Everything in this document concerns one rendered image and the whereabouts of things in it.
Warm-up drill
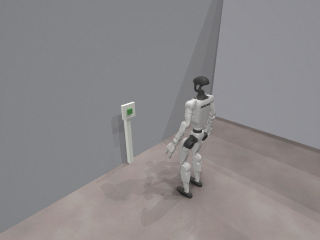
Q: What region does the button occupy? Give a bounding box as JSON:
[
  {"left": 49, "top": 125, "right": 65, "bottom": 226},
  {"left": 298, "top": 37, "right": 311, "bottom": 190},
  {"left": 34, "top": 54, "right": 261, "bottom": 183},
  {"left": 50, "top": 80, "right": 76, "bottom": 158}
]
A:
[{"left": 127, "top": 108, "right": 133, "bottom": 115}]

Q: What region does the robot right hand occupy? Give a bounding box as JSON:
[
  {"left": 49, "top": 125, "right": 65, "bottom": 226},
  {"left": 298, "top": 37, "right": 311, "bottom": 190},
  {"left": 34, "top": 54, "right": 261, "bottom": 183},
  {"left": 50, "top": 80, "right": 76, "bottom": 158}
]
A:
[{"left": 204, "top": 126, "right": 213, "bottom": 137}]

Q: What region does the left robot upper arm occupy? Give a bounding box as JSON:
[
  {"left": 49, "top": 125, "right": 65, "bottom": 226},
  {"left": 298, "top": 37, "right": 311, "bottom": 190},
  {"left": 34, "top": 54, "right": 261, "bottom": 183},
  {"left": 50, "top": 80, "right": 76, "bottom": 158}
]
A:
[{"left": 184, "top": 99, "right": 196, "bottom": 129}]

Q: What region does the robot left shin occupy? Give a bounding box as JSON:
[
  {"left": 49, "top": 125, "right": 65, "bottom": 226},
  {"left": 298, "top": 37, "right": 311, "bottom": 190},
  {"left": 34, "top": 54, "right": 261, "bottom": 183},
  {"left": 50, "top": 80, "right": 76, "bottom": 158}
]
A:
[{"left": 180, "top": 165, "right": 191, "bottom": 193}]

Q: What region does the robot left forearm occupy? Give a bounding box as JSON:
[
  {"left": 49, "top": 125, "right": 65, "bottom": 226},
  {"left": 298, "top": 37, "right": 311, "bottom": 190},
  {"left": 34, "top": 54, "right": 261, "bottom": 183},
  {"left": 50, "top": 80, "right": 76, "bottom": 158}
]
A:
[{"left": 171, "top": 121, "right": 187, "bottom": 146}]

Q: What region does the robot right forearm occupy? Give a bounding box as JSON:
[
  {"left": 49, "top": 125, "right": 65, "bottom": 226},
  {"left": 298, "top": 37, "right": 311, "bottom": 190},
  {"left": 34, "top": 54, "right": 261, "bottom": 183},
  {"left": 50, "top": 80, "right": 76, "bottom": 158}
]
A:
[{"left": 206, "top": 115, "right": 216, "bottom": 128}]

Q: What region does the left robot foot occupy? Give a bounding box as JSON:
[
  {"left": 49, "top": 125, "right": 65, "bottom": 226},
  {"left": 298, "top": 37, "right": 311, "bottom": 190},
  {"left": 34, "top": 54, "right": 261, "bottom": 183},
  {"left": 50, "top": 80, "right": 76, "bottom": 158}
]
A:
[{"left": 177, "top": 186, "right": 193, "bottom": 199}]

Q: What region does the right robot upper arm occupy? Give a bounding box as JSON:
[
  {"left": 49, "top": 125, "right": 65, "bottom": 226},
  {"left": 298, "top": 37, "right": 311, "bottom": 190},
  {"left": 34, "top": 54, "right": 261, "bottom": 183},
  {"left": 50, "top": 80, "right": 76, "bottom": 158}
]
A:
[{"left": 206, "top": 94, "right": 216, "bottom": 117}]

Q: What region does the robot left hand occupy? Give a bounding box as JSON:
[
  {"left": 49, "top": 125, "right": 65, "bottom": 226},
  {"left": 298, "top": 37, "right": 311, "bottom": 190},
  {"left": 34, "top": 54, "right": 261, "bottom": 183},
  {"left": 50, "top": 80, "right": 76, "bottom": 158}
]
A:
[{"left": 165, "top": 143, "right": 176, "bottom": 159}]

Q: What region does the panel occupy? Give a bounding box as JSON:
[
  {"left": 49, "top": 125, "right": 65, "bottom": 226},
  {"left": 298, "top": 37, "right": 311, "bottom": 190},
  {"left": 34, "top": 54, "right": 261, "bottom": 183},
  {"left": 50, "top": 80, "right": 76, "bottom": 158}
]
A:
[{"left": 121, "top": 102, "right": 136, "bottom": 164}]

